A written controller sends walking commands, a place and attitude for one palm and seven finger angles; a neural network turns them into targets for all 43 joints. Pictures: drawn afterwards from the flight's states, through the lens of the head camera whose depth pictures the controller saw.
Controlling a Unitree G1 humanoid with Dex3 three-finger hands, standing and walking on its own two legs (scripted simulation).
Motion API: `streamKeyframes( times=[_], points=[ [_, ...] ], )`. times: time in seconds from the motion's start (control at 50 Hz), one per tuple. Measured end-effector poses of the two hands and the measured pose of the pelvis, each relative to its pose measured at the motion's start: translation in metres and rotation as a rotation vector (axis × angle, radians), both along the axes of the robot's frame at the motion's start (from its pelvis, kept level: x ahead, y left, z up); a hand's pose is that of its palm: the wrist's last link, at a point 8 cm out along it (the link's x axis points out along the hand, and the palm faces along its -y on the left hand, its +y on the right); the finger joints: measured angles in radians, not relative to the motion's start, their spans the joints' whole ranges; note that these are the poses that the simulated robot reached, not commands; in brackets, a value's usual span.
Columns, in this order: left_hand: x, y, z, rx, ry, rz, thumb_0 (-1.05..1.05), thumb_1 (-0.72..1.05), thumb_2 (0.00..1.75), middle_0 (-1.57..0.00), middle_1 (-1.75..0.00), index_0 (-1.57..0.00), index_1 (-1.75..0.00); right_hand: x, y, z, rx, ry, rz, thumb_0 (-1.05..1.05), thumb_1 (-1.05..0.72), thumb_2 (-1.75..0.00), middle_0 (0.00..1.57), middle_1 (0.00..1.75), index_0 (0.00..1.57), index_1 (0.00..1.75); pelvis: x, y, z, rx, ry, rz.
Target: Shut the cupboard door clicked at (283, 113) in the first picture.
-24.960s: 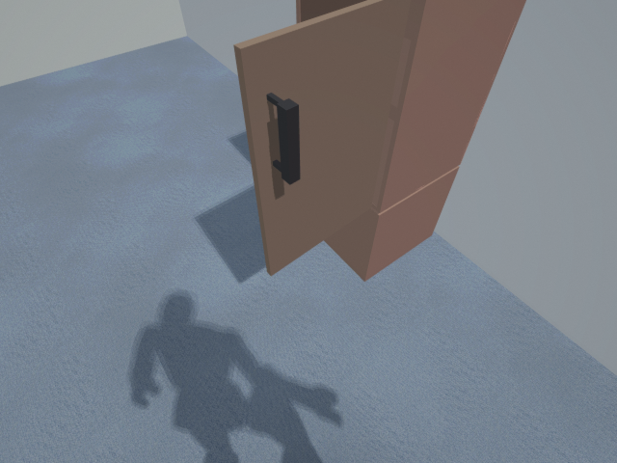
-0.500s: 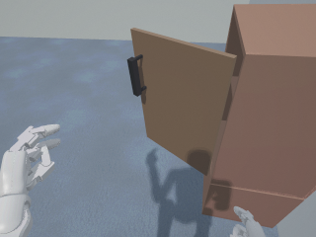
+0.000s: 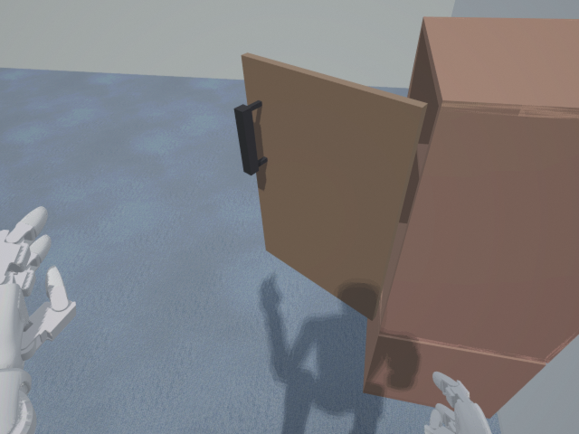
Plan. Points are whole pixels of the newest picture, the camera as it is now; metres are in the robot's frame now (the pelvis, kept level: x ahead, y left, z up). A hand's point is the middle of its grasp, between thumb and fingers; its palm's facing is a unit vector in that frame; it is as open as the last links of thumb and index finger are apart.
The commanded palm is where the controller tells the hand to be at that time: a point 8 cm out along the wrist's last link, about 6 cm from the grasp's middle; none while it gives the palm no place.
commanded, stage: step back with the hand held close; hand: left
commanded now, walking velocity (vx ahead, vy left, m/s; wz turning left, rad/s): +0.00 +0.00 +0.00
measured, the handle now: (254, 137) +0.68 +0.17 +0.08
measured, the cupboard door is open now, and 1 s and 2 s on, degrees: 61 61 61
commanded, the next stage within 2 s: stop stepping back and stand still in 1.76 s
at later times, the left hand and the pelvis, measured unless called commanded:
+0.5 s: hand (47, 315) +0.18 +0.28 +0.16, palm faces +0.41 -0.75 -0.52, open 7.5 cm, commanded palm +0.12 +0.32 +0.17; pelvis -0.02 +0.02 -0.01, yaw +0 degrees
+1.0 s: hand (11, 362) +0.12 +0.28 +0.17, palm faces +0.52 -0.71 -0.48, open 7.5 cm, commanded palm +0.06 +0.30 +0.17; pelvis -0.07 +0.00 -0.03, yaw +1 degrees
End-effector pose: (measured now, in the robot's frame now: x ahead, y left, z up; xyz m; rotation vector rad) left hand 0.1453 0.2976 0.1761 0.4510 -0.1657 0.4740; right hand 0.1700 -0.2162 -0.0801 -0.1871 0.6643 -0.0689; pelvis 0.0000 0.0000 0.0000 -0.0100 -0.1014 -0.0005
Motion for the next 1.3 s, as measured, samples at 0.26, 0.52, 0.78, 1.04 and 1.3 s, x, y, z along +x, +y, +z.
streamKeyframes(
  times=[0.26,0.52,0.78,1.04,1.3],
  points=[
    [0.006,0.002,-0.003,0.071,0.049,-0.016,0.02,0.89,0.9,-0.21,-0.3,-0.21,-0.3,-0.017,-0.019,-0.015,-0.016,0.092,-0.059,0.01,-0.9,-0.9,0.2,0.3,0.2,0.3,-0.007,0.002,-0.004,-0.014,0.096,0.008],
    [-0.013,0.02,0.008,0.172,-0.002,-0.069,0.02,0.88,0.9,-0.22,-0.3,-0.21,-0.3,-0.038,-0.013,-0.008,-0.065,0.087,-0.124,0.01,-0.9,-0.9,0.2,0.3,0.2,0.3,-0.026,0.016,-0.014,0.02,0.104,-0.003],
    [-0.048,0.011,-0.02,0.096,-0.044,-0.033,0.02,0.88,0.9,-0.21,-0.3,-0.21,-0.3,-0.069,-0.016,-0.013,-0.092,0.091,-0.066,0.01,-0.9,-0.9,0.2,0.3,0.2,0.3,-0.06,0.008,-0.025,0.001,0.118,0.02],
    [-0.067,0.011,0.005,0.212,-0.16,-0.027,0.01,0.88,0.9,-0.21,-0.3,-0.21,-0.3,-0.092,-0.026,-0.022,-0.087,0.076,-0.079,0.01,-0.9,-0.9,0.2,0.3,0.2,0.3,-0.075,0.001,-0.032,0.002,0.103,0.023],
    [-0.094,0.016,0.003,0.242,-0.097,-0.049,0.02,0.88,0.9,-0.22,-0.3,-0.21,-0.3,-0.114,-0.017,-0.015,-0.106,0.107,-0.07,0.01,-0.9,-0.9,0.2,0.3,0.2,0.3,-0.095,0.001,-0.024,-0.047,0.147,0.057]
  ],
)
